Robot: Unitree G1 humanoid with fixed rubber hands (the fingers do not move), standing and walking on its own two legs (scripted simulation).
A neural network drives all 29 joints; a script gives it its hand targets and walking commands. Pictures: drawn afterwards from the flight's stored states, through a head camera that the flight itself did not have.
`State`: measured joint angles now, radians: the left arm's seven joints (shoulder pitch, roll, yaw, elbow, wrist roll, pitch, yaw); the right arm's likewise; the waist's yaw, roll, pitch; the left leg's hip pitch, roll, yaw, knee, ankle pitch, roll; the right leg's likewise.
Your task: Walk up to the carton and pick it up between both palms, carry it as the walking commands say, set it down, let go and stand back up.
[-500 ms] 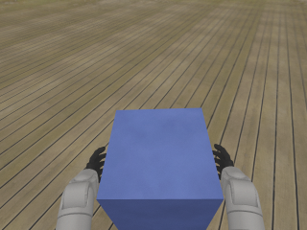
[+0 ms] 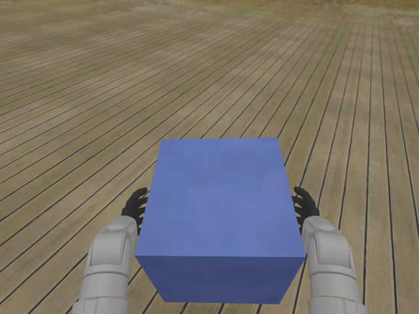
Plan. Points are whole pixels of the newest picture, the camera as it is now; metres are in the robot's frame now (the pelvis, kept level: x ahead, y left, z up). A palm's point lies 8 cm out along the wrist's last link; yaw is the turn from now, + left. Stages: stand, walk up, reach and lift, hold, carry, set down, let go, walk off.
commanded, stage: carry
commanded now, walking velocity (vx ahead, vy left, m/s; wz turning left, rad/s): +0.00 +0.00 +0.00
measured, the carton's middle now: (219, 221) +0.33 -0.01 +0.01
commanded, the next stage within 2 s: none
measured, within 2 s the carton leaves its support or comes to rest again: neither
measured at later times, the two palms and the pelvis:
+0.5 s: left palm (120, 228) +0.24 +0.17 +0.10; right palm (322, 235) +0.24 -0.18 +0.11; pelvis +0.00 +0.00 +0.00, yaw +0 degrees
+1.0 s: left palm (122, 237) +0.23 +0.16 +0.09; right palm (325, 244) +0.23 -0.18 +0.10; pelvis -0.01 +0.00 -0.01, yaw +0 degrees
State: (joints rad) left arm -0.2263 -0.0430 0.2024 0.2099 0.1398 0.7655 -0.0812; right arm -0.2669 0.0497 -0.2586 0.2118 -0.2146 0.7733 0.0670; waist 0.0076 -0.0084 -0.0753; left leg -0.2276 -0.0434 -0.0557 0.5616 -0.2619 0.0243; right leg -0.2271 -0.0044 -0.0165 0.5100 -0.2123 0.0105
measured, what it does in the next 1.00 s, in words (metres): stands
